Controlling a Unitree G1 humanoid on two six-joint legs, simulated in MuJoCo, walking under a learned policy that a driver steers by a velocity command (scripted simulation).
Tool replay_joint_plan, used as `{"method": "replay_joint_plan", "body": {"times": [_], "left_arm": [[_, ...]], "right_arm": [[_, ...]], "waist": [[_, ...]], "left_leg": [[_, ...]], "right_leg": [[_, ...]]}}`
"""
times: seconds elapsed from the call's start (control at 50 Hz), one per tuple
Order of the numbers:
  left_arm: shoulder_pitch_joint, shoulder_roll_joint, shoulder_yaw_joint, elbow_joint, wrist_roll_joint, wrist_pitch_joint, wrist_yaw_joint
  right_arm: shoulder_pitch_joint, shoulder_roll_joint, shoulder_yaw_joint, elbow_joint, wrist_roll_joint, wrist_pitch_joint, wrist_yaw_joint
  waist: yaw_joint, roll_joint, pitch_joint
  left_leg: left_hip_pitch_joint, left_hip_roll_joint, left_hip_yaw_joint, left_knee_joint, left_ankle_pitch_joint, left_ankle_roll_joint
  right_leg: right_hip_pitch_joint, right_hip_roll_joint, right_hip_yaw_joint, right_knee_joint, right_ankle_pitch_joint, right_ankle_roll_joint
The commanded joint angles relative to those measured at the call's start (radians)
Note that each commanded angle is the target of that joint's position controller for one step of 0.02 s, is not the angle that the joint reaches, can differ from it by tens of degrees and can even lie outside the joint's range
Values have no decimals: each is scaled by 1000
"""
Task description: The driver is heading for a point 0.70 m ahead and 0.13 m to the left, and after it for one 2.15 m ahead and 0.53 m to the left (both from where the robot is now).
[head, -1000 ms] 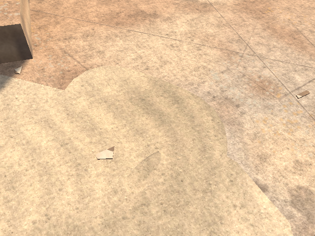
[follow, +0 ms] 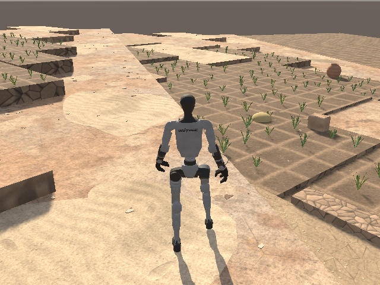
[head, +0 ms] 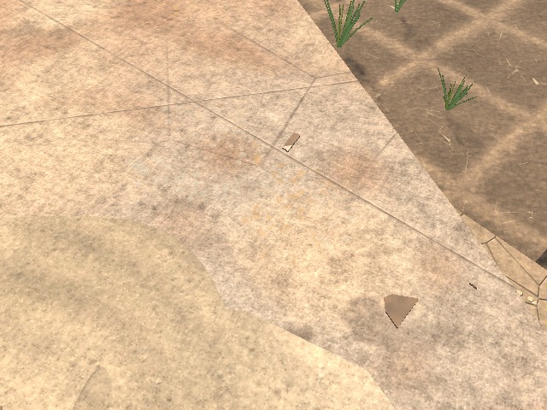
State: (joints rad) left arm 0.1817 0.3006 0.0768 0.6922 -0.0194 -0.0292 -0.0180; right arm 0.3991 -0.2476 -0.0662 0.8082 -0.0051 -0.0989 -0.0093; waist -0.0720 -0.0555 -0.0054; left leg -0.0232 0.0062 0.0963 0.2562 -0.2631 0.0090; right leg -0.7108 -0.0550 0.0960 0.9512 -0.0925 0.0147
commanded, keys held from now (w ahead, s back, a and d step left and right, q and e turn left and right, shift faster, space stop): w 0.18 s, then w+q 0.82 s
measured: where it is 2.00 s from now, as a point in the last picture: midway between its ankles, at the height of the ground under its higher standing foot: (167, 224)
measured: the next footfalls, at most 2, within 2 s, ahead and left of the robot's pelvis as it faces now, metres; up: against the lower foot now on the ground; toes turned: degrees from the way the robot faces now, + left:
right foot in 0.18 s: +0.27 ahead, -0.16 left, +0.00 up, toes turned -4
left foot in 0.74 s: +0.57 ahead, +0.08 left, +0.00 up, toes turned +15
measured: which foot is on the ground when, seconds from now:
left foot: down 0.00-0.20, up 0.22-0.72, down 0.74-1.00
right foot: up 0.00-0.16, down 0.18-0.72, up 0.74-1.00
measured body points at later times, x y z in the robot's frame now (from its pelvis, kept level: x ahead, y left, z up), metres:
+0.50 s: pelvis +0.27 -0.07 +0.00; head +0.29 -0.07 +0.45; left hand +0.31 +0.21 -0.12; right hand +0.43 -0.34 -0.11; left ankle +0.40 +0.11 -0.67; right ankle +0.23 -0.15 -0.75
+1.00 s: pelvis +0.56 +0.01 +0.00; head +0.59 +0.04 +0.45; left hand +0.65 +0.33 -0.09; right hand +0.73 -0.22 -0.10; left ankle +0.53 +0.07 -0.75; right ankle +0.73 -0.14 -0.67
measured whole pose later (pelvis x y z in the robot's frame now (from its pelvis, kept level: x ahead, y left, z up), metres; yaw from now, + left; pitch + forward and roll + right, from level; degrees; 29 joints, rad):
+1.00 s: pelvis +0.56 +0.01 +0.00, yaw +21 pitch +2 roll +0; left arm 0.09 0.30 0.05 0.70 0.01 -0.09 0.00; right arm 0.32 -0.28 -0.06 0.69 0.01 -0.05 0.01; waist -0.04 -0.03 0.05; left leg -0.20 -0.12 -0.08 0.35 -0.17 0.11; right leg -0.66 -0.10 0.10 0.90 -0.17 0.06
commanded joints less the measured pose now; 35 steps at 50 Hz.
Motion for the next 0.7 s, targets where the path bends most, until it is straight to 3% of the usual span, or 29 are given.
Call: {"method": "replay_joint_plan", "body": {"times": [0.02,0.06,0.12,0.14,0.16,0.18,0.2,0.22,0.24,0.26,0.28,0.3,0.34,0.4,0.44,0.5,0.56,0.62,0.66,0.7], "left_arm": [[-165,-7,-18,-117,5,-27,-18],[-213,-12,-24,-134,0,-32,-31],[-234,21,-16,-154,-5,-37,-42],[-197,45,-5,-149,-3,-39,-42],[-88,76,14,-121,-1,-39,-38],[78,126,41,-69,-1,-35,-27],[265,204,64,-33,10,-26,-7],[268,267,61,-25,20,-29,-6],[265,166,40,-27,23,-35,-5],[204,129,24,-15,18,-41,-5],[135,98,14,-13,15,-46,-6],[79,67,7,-12,20,-52,-9],[32,37,6,-1,31,-71,-11],[27,49,14,37,34,-95,-8],[40,57,17,57,37,-97,1],[44,80,18,70,33,-94,12],[107,111,26,101,22,-81,22],[148,130,32,123,10,-51,28],[135,157,37,118,8,-32,35],[119,186,43,107,7,-14,46]], "right_arm": [[-33,-168,-35,-49,16,-8,-2],[1,-185,-37,-25,29,-1,0],[25,-210,-42,4,41,15,3],[22,-224,-44,11,42,21,1],[11,-233,-43,17,43,28,-2],[19,-220,-35,18,40,31,-7],[23,-166,-9,-11,13,26,-8],[143,-31,33,-31,14,5,4],[49,-152,0,-18,49,-14,7],[-43,-185,-12,-55,68,-18,9],[-80,-171,-9,-57,54,-17,3],[-86,-159,-14,-53,36,-9,0],[-26,-120,-11,-28,40,23,4],[-55,-93,-9,-39,38,51,-1],[-106,-91,-8,-60,33,50,0],[-201,-78,2,-90,28,39,20],[-316,-58,16,-139,26,36,43],[-384,-65,17,-194,28,35,67],[-371,-88,6,-217,30,39,78],[-247,-141,-22,-206,32,49,77]], "waist": [[-5,144,96],[-15,142,114],[8,165,113],[41,182,79],[114,186,4],[192,173,-101],[259,48,-255],[160,-208,-411],[219,-100,-368],[196,-88,-196],[157,-19,-118],[120,-20,-63],[67,-48,-37],[48,-7,31],[57,2,59],[86,16,82],[136,44,116],[150,43,122],[119,9,77],[38,-35,-21]], "left_leg": [[-41,223,-109,-135,207,157],[-27,242,-100,-133,227,159],[53,284,-97,-80,387,147],[75,285,-84,-15,578,136],[69,265,-45,121,783,116],[-16,224,-3,318,843,86],[-288,173,0,656,480,48],[-613,-15,-105,978,-314,2],[-696,14,-243,1081,-310,13],[-757,59,-214,1079,-218,25],[-720,106,-195,1024,-123,24],[-681,132,-193,973,-57,19],[-583,155,-203,949,22,11],[-626,147,-221,895,91,-9],[-675,134,-233,794,191,-16],[-645,113,-175,575,354,-5],[-675,103,-120,446,378,16],[-732,86,-78,381,290,46],[-653,33,-20,368,195,78],[-467,-45,28,383,91,123]], "right_leg": [[-21,-7,-68,-184,87,2],[30,-4,-103,-270,72,-16],[101,22,-129,-364,-32,-69],[182,49,-147,-391,-60,-93],[348,85,-175,-432,-36,-123],[599,103,-181,-446,4,-155],[957,-107,65,-404,14,-216],[1181,-359,580,-548,-216,-364],[1100,-348,600,-627,-275,-335],[963,-311,412,-640,-195,-286],[819,-266,290,-665,-106,-256],[711,-224,201,-700,-54,-237],[597,-188,88,-773,9,-226],[537,-181,-39,-822,142,-223],[552,-169,-106,-832,190,-213],[569,-144,-198,-849,202,-185],[668,-181,-232,-844,234,-178],[813,-218,-259,-771,352,-166],[857,-221,-289,-668,638,-144],[860,-212,-306,-450,918,-123]]}}
Keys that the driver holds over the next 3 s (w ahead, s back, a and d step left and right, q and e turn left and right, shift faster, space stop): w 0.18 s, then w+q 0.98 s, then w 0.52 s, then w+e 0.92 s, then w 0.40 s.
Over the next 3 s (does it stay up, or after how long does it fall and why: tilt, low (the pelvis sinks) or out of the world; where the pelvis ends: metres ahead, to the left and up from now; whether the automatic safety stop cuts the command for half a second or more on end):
stays up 1.57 0.42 0.00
